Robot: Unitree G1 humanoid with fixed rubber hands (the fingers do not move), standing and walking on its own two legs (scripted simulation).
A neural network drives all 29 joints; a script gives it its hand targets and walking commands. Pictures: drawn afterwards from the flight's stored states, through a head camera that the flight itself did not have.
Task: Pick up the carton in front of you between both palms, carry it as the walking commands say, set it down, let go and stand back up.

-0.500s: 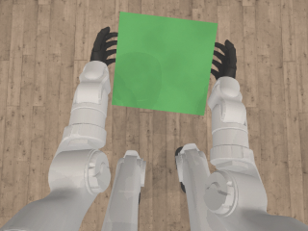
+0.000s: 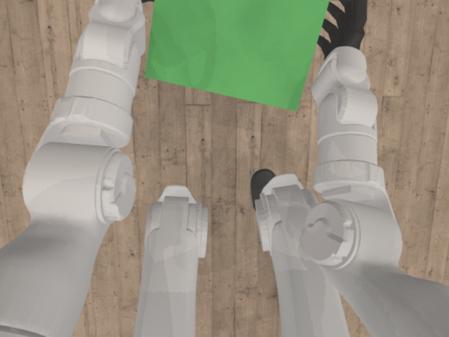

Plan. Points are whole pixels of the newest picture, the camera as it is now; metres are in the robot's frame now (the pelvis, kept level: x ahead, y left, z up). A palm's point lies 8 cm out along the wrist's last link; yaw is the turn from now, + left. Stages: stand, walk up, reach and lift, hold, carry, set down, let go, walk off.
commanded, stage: set down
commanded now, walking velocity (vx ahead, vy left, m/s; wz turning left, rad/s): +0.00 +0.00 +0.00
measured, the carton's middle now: (232, 29) +0.55 -0.03 -0.24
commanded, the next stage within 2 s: none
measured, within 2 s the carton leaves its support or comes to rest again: rests again in 0.88 s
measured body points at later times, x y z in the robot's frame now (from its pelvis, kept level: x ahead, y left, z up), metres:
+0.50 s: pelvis +0.01 +0.00 -0.04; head +0.37 +0.03 +0.21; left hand +0.60 +0.10 -0.21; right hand +0.53 -0.19 -0.20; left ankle +0.08 +0.10 -0.40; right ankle +0.13 -0.14 -0.40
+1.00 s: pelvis +0.02 +0.00 -0.05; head +0.39 +0.04 +0.19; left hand +0.60 +0.11 -0.24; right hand +0.54 -0.20 -0.22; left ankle +0.08 +0.10 -0.40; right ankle +0.13 -0.14 -0.40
